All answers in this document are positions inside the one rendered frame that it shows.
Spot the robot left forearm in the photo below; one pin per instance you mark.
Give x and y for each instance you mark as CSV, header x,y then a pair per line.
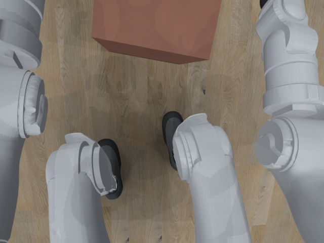
x,y
20,23

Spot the right robot upper arm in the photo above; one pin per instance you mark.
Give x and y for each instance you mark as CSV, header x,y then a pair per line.
x,y
293,149

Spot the left robot upper arm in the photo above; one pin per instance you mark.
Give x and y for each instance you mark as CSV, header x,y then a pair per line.
x,y
23,112

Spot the robot right shin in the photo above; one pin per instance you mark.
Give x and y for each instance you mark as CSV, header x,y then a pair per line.
x,y
202,118

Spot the robot shin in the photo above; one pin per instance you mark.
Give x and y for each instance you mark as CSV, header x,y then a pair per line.
x,y
77,137
202,118

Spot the robot left shin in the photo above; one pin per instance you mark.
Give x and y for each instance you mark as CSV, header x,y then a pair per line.
x,y
77,137

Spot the carton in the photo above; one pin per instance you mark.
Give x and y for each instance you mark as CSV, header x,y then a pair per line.
x,y
174,31

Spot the robot right forearm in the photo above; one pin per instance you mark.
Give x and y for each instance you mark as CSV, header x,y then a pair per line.
x,y
290,63

